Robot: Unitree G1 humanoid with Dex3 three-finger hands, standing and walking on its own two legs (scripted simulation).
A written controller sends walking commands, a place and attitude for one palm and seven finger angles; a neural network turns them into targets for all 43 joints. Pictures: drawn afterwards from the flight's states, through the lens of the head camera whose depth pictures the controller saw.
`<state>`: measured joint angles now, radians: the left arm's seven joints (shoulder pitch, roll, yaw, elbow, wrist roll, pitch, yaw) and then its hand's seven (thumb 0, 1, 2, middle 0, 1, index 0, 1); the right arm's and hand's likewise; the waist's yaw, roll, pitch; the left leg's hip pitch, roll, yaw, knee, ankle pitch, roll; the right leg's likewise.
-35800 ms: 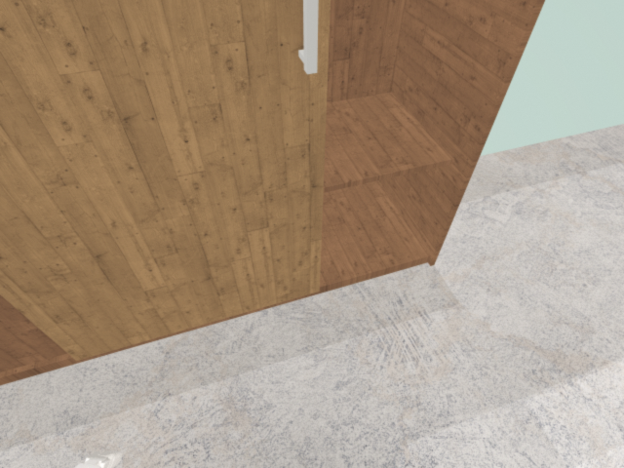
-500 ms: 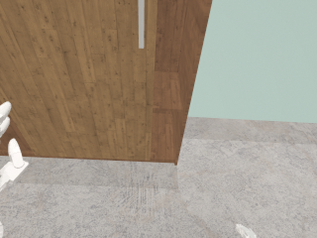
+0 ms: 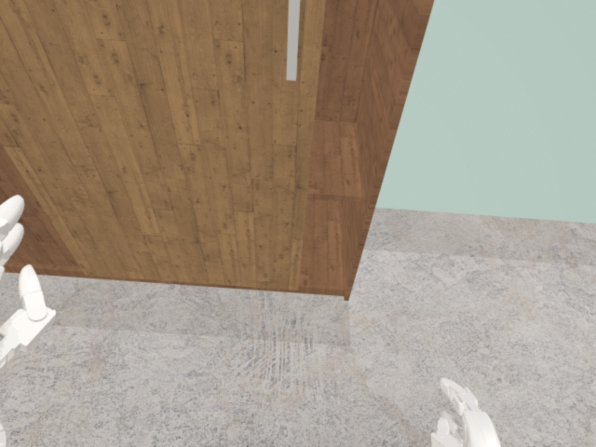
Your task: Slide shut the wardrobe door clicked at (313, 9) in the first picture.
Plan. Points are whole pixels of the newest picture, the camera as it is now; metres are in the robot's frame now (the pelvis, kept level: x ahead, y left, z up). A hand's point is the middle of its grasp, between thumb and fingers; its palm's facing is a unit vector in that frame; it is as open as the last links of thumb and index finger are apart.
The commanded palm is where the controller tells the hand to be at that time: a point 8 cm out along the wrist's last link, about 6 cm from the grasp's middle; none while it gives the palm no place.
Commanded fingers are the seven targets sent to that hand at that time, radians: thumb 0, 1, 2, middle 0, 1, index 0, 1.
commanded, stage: stop stepping back and stand still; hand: left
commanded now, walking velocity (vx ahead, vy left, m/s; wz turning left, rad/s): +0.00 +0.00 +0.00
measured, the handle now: (294, 15) +0.79 +0.08 +0.26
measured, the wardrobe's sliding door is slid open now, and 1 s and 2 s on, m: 0.18 0.18 0.18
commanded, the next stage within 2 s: let the arm hang, fingers relaxed in 0.22 s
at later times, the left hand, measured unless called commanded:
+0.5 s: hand (109, 436) +0.15 +0.27 -0.09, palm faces +0.04 -0.91 -0.41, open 7.4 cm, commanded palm none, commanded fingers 0.00 0.90 0.90 -0.20 -0.30 -0.20 -0.30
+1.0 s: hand out of the picture -0.06 +0.20 -0.17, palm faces +0.01 -0.98 -0.21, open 7.3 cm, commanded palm none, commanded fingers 0.00 0.90 0.90 -0.20 -0.30 -0.20 -0.30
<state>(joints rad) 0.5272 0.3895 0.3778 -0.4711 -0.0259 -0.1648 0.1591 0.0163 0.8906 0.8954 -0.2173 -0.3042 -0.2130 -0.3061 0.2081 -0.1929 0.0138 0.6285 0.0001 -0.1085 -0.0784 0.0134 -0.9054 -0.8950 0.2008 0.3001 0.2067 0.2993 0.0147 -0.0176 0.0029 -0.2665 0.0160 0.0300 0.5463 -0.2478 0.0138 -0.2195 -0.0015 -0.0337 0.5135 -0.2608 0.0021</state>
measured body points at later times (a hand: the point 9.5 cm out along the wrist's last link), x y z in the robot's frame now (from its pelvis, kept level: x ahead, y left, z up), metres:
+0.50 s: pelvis -0.01 +0.02 -0.01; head -0.02 +0.01 +0.44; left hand +0.15 +0.32 -0.07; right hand +0.14 -0.25 -0.11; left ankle +0.03 +0.11 -0.73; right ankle +0.01 -0.12 -0.73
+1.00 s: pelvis -0.01 +0.01 +0.00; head +0.02 +0.02 +0.45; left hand -0.06 +0.25 -0.16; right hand -0.02 -0.20 -0.15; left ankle +0.03 +0.11 -0.73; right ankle +0.01 -0.12 -0.73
